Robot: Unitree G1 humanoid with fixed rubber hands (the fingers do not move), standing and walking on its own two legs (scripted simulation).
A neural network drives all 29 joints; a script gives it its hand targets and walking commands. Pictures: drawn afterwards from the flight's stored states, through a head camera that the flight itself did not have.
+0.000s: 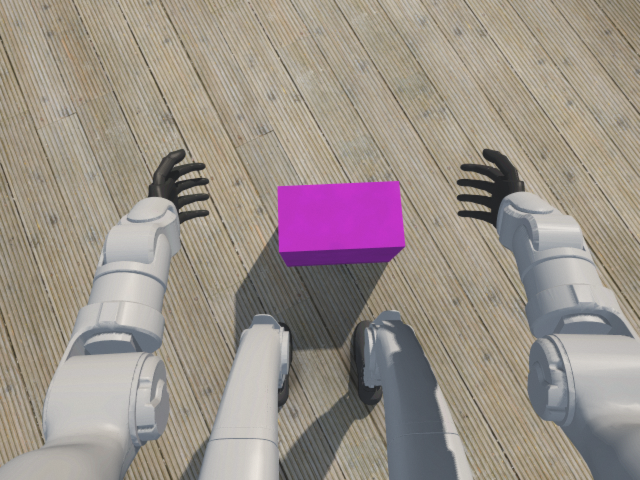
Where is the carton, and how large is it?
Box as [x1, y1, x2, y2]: [278, 181, 404, 266]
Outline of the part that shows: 398,181 278,186 279,252 287,266 388,261 404,246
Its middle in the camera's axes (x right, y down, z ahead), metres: +0.04 -0.02 +0.97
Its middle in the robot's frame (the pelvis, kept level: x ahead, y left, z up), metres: +0.51 -0.04 -0.55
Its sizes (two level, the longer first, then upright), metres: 0.278 0.153 0.216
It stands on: the floor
